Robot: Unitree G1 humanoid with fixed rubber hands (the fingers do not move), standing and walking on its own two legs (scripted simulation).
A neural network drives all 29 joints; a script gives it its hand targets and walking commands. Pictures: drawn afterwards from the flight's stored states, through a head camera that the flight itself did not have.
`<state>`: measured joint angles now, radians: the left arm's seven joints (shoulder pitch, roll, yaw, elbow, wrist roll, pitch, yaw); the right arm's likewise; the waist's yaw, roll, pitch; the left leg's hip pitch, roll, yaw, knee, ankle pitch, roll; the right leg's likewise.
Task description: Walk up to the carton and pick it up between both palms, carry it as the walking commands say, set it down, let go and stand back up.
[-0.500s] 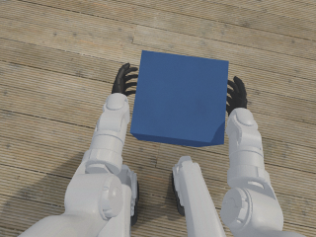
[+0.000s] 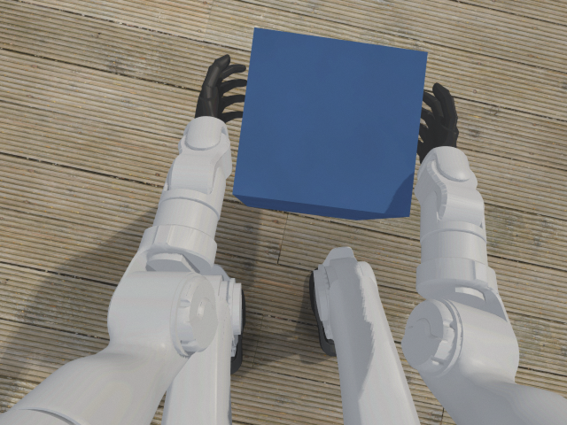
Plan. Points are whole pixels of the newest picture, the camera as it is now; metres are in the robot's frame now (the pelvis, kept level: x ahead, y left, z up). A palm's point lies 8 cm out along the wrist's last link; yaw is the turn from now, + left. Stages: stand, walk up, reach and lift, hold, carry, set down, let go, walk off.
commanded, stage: set down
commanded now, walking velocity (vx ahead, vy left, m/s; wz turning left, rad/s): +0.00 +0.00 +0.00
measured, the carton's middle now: (317, 146) +0.47 -0.10 -0.18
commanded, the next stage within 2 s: none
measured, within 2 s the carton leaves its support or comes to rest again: rests again in 1.80 s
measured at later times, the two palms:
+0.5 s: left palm (225, 124) +0.52 +0.04 -0.19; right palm (410, 149) +0.45 -0.25 -0.19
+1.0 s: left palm (228, 128) +0.54 +0.04 -0.25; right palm (396, 150) +0.47 -0.25 -0.25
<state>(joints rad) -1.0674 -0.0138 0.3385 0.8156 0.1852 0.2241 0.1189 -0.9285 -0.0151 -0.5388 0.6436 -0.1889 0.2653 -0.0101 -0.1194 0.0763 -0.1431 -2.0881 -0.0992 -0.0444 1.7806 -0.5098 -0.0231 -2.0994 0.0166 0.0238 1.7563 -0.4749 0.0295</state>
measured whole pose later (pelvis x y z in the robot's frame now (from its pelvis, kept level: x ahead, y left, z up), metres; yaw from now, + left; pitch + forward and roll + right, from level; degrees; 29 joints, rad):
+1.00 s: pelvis -0.01 +0.00 -0.10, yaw +0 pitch +43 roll -1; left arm -1.34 0.14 0.19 0.98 0.01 0.17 0.18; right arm -1.17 -0.16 -0.43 0.81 -0.03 0.22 -0.07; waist -0.13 0.06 0.14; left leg -2.33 -0.12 -0.04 2.14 -0.56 -0.05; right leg -2.34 0.02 0.01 2.11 -0.52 0.03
